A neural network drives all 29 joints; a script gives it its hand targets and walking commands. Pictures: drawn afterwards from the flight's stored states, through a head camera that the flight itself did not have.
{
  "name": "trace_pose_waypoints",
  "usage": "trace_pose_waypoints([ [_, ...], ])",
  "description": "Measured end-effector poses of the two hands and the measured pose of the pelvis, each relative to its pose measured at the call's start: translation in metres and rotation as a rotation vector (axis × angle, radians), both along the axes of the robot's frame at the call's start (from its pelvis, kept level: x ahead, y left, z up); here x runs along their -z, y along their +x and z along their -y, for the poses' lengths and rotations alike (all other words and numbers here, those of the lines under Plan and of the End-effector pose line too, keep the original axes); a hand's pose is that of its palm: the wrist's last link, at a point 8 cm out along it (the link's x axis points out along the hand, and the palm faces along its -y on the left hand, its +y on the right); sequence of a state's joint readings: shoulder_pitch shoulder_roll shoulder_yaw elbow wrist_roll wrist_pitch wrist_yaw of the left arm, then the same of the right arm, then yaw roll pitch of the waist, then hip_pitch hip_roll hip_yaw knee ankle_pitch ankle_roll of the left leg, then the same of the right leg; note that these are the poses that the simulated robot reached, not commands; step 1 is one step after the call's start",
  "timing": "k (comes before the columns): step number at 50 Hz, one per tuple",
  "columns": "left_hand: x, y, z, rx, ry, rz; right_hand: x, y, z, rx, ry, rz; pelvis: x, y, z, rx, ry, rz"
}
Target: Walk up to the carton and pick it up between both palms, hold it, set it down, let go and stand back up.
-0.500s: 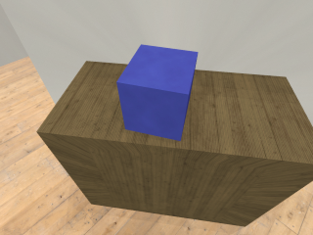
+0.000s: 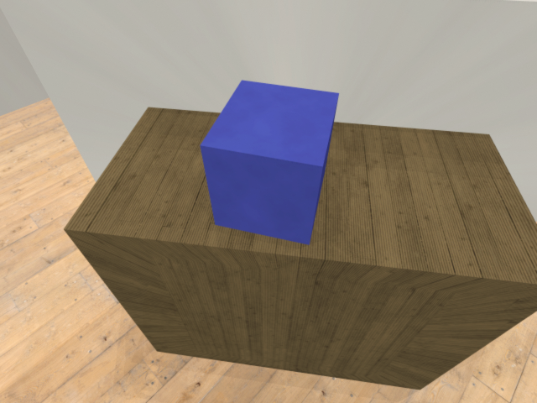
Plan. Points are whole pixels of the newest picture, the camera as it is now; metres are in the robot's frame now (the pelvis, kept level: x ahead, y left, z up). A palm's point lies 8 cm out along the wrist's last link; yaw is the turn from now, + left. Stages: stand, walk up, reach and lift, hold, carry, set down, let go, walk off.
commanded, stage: walk up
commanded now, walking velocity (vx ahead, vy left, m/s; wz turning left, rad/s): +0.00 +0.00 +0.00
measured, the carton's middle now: (275, 161) +0.54 +0.01 +0.06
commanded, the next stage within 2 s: none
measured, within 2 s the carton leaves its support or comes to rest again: neither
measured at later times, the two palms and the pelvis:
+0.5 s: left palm out of the picture +0.00 +0.34 -0.15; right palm out of the picture +0.06 -0.13 -0.12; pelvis +0.03 +0.10 +0.01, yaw -4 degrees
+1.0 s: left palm out of the picture +0.03 +0.32 -0.14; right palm out of the picture -0.01 -0.10 -0.14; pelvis +0.03 +0.11 +0.01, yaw -4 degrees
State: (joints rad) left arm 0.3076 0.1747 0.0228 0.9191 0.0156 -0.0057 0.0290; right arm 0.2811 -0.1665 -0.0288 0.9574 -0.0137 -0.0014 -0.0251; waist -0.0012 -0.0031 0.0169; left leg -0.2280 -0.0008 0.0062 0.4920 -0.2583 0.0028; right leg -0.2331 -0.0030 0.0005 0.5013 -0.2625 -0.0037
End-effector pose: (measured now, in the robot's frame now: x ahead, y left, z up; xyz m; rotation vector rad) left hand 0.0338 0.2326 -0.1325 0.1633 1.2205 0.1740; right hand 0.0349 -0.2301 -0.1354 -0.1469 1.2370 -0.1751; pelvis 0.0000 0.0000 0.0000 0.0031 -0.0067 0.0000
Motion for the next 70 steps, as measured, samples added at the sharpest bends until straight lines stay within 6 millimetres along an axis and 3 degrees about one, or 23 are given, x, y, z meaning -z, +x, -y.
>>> trace_pose_waypoints([
  [6, -0.002, -0.024, -0.007, -0.017, 0.036, -0.070, 0.003, -0.012, 0.002, -0.025, -0.002, -0.074, -0.001, 0.000, -0.005, 0.017, 0.015, -0.009],
  [10, -0.021, -0.072, -0.044, -0.049, 0.119, -0.224, -0.001, 0.003, 0.003, -0.023, -0.014, -0.051, -0.007, 0.001, -0.025, 0.057, 0.042, -0.032],
  [13, -0.032, -0.093, -0.076, -0.063, 0.159, -0.307, -0.003, 0.018, -0.009, -0.012, -0.010, -0.006, -0.008, 0.003, -0.042, 0.077, 0.044, -0.041],
  [16, -0.023, -0.095, -0.100, -0.071, 0.146, -0.341, -0.003, 0.034, -0.032, 0.015, -0.007, 0.047, -0.002, 0.007, -0.060, 0.072, 0.021, -0.033],
  [20, 0.009, -0.073, -0.118, -0.036, 0.080, -0.306, 0.000, 0.038, -0.069, 0.004, -0.039, 0.047, 0.010, 0.016, -0.084, 0.072, -0.006, -0.010],
  [24, 0.015, -0.038, -0.110, -0.028, -0.007, -0.235, -0.016, 0.029, -0.101, -0.003, -0.019, 0.023, -0.003, 0.024, -0.095, 0.066, -0.029, -0.010],
  [27, 0.017, -0.019, -0.099, -0.006, -0.061, -0.200, -0.023, 0.028, -0.109, 0.010, -0.032, 0.021, -0.008, 0.028, -0.102, 0.065, -0.028, -0.012],
  [34, 0.019, -0.002, -0.089, 0.021, -0.064, -0.191, -0.005, 0.015, -0.122, 0.041, 0.001, -0.025, -0.003, 0.033, -0.109, 0.076, 0.010, -0.008],
  [40, 0.007, 0.000, -0.090, 0.052, -0.035, -0.196, 0.006, -0.007, -0.127, 0.091, 0.046, -0.085, -0.005, 0.035, -0.111, 0.073, -0.004, 0.007],
  [51, 0.010, -0.005, -0.081, 0.047, -0.052, -0.215, 0.007, -0.044, -0.132, 0.102, 0.057, -0.203, -0.006, 0.034, -0.107, 0.069, -0.006, 0.019],
  [70, 0.011, -0.033, -0.075, 0.034, -0.067, -0.273, 0.009, -0.050, -0.140, 0.100, 0.073, -0.223, -0.006, 0.031, -0.107, 0.069, -0.004, 0.019],
])
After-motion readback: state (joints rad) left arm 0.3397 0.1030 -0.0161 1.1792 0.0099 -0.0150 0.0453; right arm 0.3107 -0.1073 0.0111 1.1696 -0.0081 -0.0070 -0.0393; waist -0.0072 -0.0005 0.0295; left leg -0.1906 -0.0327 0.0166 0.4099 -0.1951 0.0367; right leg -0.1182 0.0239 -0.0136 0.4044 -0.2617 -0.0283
